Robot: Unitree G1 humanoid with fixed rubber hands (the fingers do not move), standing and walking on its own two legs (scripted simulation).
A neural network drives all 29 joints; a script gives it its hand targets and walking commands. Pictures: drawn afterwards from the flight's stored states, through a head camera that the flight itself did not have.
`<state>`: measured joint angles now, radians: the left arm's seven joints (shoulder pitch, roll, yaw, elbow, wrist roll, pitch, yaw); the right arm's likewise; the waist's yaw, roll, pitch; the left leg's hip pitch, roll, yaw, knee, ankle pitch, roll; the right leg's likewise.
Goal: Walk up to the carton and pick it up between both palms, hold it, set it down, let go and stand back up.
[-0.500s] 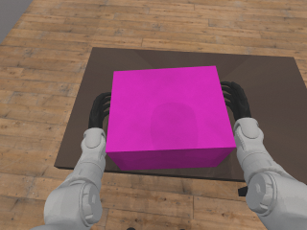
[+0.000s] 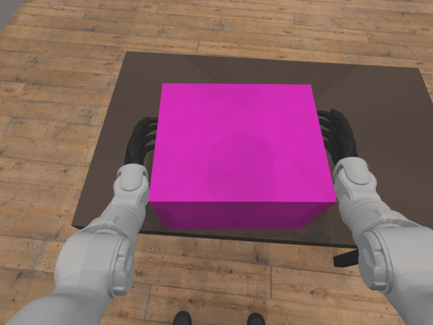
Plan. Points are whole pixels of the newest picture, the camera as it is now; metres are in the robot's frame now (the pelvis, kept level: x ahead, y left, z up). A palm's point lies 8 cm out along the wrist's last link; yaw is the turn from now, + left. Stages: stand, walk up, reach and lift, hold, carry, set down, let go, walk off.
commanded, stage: set down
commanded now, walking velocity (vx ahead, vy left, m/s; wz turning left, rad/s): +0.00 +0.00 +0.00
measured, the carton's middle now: (235, 159) +0.44 +0.00 -0.04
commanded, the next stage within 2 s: none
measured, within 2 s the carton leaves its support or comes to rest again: neither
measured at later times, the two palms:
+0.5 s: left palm (131, 178) +0.39 +0.21 -0.05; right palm (346, 165) +0.42 -0.22 -0.02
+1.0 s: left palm (113, 186) +0.36 +0.23 -0.03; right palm (361, 184) +0.38 -0.24 -0.02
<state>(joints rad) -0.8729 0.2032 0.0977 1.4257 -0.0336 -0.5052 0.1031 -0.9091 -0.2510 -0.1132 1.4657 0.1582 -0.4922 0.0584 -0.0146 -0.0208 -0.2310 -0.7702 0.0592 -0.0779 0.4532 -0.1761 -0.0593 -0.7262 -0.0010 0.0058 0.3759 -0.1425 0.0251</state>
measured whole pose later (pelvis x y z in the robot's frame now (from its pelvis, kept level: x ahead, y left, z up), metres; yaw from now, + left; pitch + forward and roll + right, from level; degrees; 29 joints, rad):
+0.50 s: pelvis -0.04 -0.01 -0.03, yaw -1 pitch +35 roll -1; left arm -0.95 0.26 -0.13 1.52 -0.28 -0.57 0.09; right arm -1.02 -0.34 0.11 1.55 0.39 -0.48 0.08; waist 0.03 -0.02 -0.29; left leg -1.06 0.06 -0.08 0.64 -0.20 -0.07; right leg -1.05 0.01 0.01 0.62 -0.19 0.02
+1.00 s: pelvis -0.04 -0.01 -0.03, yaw -1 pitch +32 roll -1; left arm -0.81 0.30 -0.11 1.37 -0.28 -0.52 0.05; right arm -0.78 -0.40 0.22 1.34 0.52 -0.50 0.10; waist 0.04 -0.02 -0.32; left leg -1.01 0.06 -0.08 0.65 -0.20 -0.07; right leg -1.00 0.01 0.01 0.62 -0.19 0.02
